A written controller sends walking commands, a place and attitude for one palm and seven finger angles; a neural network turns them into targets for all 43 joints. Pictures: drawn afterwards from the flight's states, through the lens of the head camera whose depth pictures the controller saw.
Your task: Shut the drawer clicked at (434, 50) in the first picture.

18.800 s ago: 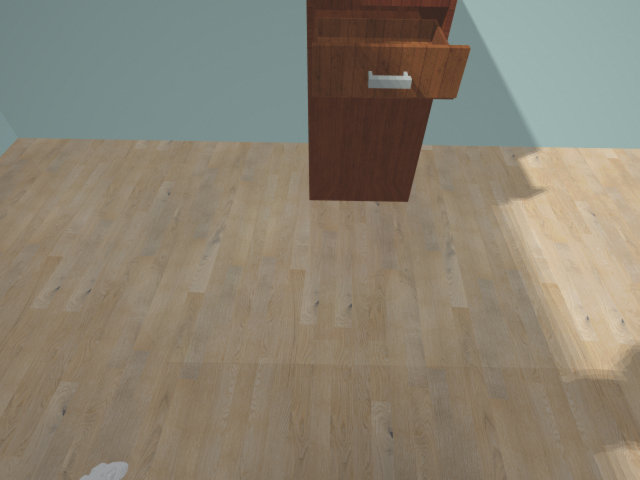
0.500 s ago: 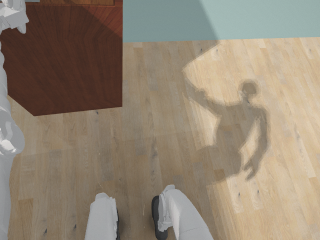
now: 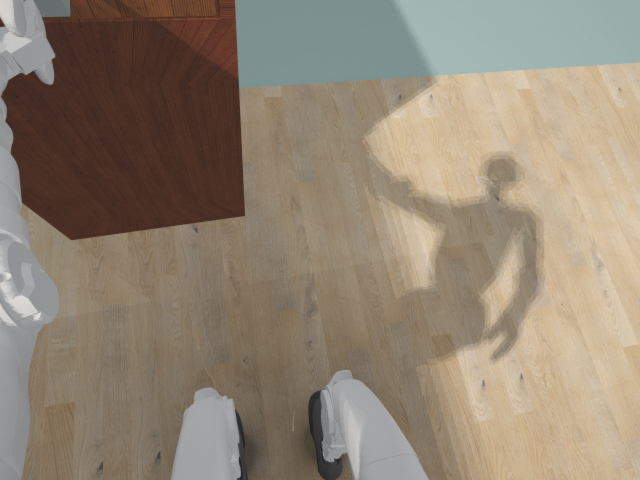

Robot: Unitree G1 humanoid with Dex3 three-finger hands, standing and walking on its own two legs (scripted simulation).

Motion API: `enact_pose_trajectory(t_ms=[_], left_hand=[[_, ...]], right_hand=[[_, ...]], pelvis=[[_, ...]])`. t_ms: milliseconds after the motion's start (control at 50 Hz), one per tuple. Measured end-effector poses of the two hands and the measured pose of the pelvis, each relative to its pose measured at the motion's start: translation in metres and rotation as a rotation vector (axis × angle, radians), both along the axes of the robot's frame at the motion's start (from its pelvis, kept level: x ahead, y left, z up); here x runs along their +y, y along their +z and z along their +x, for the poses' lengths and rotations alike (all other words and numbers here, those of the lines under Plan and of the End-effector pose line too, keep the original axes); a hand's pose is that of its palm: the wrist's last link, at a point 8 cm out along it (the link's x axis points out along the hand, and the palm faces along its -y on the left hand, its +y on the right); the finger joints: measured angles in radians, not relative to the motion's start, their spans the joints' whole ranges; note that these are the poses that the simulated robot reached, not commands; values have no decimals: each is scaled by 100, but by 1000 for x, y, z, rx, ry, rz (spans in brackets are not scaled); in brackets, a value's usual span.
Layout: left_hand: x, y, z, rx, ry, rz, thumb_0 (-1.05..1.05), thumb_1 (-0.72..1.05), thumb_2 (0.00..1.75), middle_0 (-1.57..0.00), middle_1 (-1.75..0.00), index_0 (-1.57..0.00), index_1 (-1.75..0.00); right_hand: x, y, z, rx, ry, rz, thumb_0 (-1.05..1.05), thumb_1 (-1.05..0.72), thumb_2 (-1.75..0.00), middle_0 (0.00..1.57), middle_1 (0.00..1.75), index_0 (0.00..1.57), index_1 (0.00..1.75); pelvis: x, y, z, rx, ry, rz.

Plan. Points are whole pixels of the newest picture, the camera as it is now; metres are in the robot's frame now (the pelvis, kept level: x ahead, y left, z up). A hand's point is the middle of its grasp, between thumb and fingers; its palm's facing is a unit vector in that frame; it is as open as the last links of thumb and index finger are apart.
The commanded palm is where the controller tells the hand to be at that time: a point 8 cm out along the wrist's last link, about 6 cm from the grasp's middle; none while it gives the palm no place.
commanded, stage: pull the fist back off the drawer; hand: left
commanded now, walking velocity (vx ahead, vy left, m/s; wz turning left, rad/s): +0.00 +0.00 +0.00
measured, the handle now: out of the picture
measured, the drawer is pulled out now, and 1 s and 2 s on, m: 0.00 0.00 0.00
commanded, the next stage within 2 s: draw the hand back to the body in 0.16 s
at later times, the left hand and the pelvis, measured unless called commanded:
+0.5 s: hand (9, 73) +0.51 +0.22 +0.11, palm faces +0.07 -1.00 -0.04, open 3.3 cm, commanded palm +0.46 +0.26 +0.13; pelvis +0.07 +0.00 +0.05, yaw +0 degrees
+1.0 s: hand out of the picture +0.35 +0.22 +0.19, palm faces +0.31 -0.91 -0.28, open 3.3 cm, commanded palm +0.31 +0.27 +0.21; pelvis +0.06 -0.01 +0.10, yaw +3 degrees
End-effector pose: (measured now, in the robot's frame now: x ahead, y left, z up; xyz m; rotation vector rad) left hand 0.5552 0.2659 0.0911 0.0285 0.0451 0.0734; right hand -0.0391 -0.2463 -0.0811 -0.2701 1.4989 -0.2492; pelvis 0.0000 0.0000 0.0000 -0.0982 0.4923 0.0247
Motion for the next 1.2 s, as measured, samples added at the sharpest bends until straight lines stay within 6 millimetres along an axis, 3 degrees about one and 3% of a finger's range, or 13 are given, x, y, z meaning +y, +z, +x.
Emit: enact_pose_trajectory(t_ms=[260,360,460,560,700,800,980,1200], left_hand=[[-1,-3,-7,0,27,-9,2,88,90,-140,-160,-140,-160],[4,5,-14,-36,21,10,2,89,90,-140,-160,-140,-160],[4,21,-49,-38,-9,18,2,90,90,-140,-160,-140,-160],[7,34,-90,-27,23,7,2,90,90,-140,-160,-140,-160],[4,64,-139,-77,17,28,2,90,90,-140,-160,-140,-160],[-1,82,-171,-73,22,59,2,90,90,-140,-160,-141,-160],[1,112,-233,-1,228,249,2,90,90,-140,-160,-141,-160],[-7,150,-291,-77,300,315,2,89,90,-140,-160,-141,-160]], right_hand=[[-2,9,52,-51,9,18,0,-91,-90,20,30,21,30],[-5,14,76,-79,-1,22,0,-91,-90,20,30,21,30],[-2,27,112,-161,-14,58,0,-91,-90,20,30,21,30],[0,38,159,-294,34,77,0,-91,-90,20,30,21,30],[2,52,225,-500,123,93,0,-91,-90,20,30,20,30],[7,66,259,-628,170,115,0,-91,-90,20,30,20,30],[17,94,289,-738,218,136,0,-91,-90,20,30,20,30],[16,104,293,-783,261,157,1,-90,-90,20,30,21,30]], pelvis=[[4,19,31,-33,-10,20],[4,27,45,-48,-19,27],[5,47,62,-100,-25,36],[3,60,73,-165,-7,46],[1,69,75,-251,20,62],[-4,75,71,-312,25,78],[-13,94,65,-444,25,106],[-23,105,64,-535,25,116]])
